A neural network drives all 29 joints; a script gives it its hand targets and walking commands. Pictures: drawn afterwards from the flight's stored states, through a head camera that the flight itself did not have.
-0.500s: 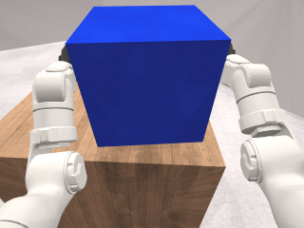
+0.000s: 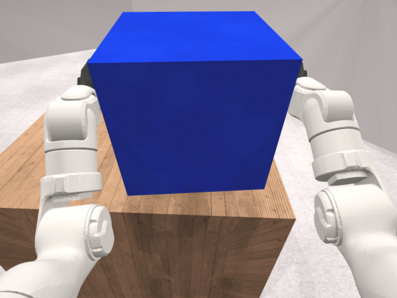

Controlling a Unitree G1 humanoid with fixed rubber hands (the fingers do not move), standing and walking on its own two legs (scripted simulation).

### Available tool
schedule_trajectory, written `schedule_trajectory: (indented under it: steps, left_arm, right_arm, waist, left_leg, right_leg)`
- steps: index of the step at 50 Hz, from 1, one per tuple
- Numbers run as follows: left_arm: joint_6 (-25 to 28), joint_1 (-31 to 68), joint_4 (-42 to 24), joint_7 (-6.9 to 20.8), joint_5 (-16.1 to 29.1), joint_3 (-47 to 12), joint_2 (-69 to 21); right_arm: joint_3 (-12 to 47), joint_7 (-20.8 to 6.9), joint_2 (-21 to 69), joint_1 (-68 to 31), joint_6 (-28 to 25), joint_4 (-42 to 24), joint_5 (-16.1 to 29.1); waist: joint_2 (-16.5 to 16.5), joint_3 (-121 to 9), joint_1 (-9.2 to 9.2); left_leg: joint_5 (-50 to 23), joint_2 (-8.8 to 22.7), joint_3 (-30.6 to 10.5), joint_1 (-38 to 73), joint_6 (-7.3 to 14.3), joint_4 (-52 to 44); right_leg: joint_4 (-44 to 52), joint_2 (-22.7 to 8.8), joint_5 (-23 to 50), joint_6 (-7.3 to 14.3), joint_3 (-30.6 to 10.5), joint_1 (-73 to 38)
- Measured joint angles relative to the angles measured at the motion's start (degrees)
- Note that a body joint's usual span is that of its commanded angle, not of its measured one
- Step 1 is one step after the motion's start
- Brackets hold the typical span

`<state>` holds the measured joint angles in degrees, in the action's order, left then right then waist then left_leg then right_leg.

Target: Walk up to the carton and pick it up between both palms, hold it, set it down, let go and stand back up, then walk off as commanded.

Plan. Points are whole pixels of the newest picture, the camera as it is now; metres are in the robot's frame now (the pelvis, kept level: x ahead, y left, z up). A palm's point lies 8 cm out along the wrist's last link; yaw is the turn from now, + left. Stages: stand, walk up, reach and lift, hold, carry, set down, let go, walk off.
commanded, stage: hold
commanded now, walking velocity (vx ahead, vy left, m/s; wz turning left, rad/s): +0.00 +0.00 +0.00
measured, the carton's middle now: (193, 100) +0.42 +0.00 +0.25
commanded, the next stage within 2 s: none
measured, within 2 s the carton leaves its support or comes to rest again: neither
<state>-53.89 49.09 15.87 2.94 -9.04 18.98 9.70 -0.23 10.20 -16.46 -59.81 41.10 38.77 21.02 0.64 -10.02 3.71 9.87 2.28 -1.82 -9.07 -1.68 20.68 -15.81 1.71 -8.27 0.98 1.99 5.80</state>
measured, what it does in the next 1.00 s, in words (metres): stands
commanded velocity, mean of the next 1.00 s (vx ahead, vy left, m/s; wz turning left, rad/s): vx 0.00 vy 0.00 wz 0.00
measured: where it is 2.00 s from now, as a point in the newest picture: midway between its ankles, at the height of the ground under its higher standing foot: outside the picture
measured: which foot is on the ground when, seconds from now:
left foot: down 0.00-1.00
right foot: down 0.00-1.00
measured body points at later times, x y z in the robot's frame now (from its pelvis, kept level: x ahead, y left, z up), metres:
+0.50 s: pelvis +0.00 +0.00 +0.00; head -0.09 +0.01 +0.44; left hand +0.37 +0.19 +0.29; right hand +0.38 -0.18 +0.31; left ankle +0.02 +0.13 -0.75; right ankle +0.00 -0.11 -0.75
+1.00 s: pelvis -0.01 +0.00 +0.00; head -0.09 +0.00 +0.44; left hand +0.37 +0.19 +0.29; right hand +0.38 -0.18 +0.31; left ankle +0.02 +0.13 -0.75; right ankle +0.00 -0.11 -0.75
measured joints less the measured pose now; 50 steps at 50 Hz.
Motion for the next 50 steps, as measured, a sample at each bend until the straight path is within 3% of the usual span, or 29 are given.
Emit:
schedule_trajectory:
  steps: [7, 13, 24, 35, 44, 50]
  left_arm:
    - [-0.19, -1.35, -2.58, -0.66, 0.53, -0.43, -0.38]
    - [-0.85, -0.46, -1.54, -0.64, -0.05, -0.67, -0.59]
    - [-0.72, -0.77, -2.19, -0.30, -0.07, 0.73, -0.77]
    - [0.30, 2.11, 3.12, 0.36, -0.10, -0.21, 0.89]
    - [0.84, 3.20, 5.51, 0.02, -0.50, -0.73, 0.71]
    - [1.81, 1.80, 3.84, -0.81, 1.09, -0.65, 0.70]
  right_arm:
    - [0.26, 0.41, -0.33, 1.33, -0.08, -2.28, 1.07]
    - [-1.47, -0.34, -0.17, -0.14, 0.59, 0.01, 0.26]
    - [1.21, 0.26, -0.67, 0.31, 0.42, -1.21, 1.18]
    - [-1.38, -0.48, 0.54, -1.73, 0.47, 2.43, -1.67]
    - [-1.21, -1.18, -0.12, -3.25, -0.46, 6.05, -1.48]
    - [0.60, -0.61, -0.60, -2.16, -0.81, 3.49, -0.49]
  waist:
    - [0.07, -0.36, 0.00]
    - [0.06, -0.26, 0.29]
    - [0.29, -0.58, -0.20]
    - [0.00, -0.68, -0.28]
    - [-0.18, -0.40, -0.36]
    - [0.31, -0.86, -0.71]
  left_leg:
    - [0.25, -0.03, 0.17, -0.25, 0.09, 0.34]
    - [0.32, -0.03, 0.00, -0.34, -0.05, 0.64]
    - [-0.14, 0.07, 0.29, 0.20, 0.03, -0.12]
    - [-0.38, 0.06, -0.56, -0.76, -0.21, 0.54]
    - [-0.69, 0.21, -0.46, -0.75, -0.38, 0.17]
    - [-0.79, 0.28, -0.28, -1.28, -0.23, -0.05]
  right_leg:
    - [-0.02, -0.03, -0.02, -0.10, -0.19, 0.14]
    - [-0.17, -0.01, -0.05, 0.06, -0.04, 0.12]
    - [0.00, 0.07, 0.18, -0.03, -0.35, -0.03]
    - [-0.77, 0.12, 0.10, 0.30, 0.45, 0.70]
    - [-0.50, 0.26, 0.41, 0.47, 0.34, 0.79]
    - [-0.24, 0.34, 0.60, 0.31, 0.14, 1.38]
